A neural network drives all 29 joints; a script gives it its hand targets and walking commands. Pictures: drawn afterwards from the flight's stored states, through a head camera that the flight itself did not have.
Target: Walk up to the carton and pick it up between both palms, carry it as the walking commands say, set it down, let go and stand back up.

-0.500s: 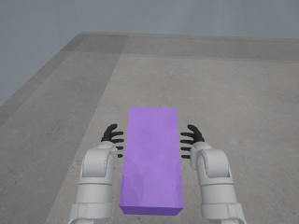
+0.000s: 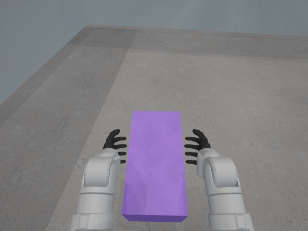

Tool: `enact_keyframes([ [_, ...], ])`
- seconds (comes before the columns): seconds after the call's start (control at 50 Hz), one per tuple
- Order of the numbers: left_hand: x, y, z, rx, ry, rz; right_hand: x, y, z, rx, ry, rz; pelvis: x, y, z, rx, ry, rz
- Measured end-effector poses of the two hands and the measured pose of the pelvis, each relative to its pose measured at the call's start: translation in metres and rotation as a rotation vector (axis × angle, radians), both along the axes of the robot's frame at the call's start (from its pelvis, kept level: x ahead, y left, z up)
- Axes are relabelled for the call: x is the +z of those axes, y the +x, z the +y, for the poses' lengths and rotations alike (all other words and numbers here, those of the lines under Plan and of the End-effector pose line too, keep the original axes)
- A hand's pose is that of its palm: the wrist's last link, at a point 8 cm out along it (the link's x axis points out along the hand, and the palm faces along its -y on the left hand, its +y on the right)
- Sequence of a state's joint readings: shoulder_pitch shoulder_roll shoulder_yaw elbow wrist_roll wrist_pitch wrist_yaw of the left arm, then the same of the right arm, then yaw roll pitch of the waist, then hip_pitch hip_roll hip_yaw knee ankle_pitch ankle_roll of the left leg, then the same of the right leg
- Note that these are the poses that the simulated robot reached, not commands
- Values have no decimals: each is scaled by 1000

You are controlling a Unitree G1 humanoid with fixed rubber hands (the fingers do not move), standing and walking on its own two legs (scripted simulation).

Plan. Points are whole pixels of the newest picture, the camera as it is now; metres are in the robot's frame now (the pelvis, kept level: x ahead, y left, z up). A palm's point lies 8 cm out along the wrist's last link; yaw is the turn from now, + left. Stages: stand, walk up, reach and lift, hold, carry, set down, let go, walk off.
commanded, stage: carry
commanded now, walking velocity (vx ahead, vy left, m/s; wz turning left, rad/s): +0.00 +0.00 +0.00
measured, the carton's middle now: (155, 163) +0.33 +0.01 -0.03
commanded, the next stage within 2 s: hold in 1.06 s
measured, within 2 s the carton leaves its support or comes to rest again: neither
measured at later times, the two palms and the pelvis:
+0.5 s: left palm (109, 148) +0.31 +0.14 +0.08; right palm (201, 149) +0.31 -0.10 +0.08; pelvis +0.01 +0.01 +0.00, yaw +0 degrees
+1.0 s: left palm (110, 146) +0.31 +0.14 +0.07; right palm (201, 149) +0.32 -0.10 +0.08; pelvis +0.01 +0.01 +0.00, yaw +0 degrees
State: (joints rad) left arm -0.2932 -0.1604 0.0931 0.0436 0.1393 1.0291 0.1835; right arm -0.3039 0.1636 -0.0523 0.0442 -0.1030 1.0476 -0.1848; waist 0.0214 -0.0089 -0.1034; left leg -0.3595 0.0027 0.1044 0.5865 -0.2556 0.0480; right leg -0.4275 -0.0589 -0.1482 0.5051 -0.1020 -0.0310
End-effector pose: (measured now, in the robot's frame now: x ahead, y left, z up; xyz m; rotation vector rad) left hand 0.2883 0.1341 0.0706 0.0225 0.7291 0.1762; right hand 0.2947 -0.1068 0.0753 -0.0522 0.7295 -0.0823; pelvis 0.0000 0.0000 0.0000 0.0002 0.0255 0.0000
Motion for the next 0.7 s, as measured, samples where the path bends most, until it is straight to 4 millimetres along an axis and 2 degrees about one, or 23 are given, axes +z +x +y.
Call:
enact_keyframes([
  [0.18, -1, 12, -1, 0, -27, 1, 1, 15, -1, -14, -16, 4, 1, 8, -1, 4, -4, 9],
  [0.34, 3, 20, -1, -10, -22, -9, 4, 18, -1, -26, -10, -3, 0, 13, 3, 3, -5, 2],
  [0.56, 8, 16, 7, -1, -15, -21, 9, 15, 7, -7, -6, -13, 0, 13, 7, 4, -9, -9],
  [0.7, 1, 17, 10, 1, -15, 19, -2, 19, 11, -1, -14, 29, 1, 13, 10, 4, -4, -4],
])
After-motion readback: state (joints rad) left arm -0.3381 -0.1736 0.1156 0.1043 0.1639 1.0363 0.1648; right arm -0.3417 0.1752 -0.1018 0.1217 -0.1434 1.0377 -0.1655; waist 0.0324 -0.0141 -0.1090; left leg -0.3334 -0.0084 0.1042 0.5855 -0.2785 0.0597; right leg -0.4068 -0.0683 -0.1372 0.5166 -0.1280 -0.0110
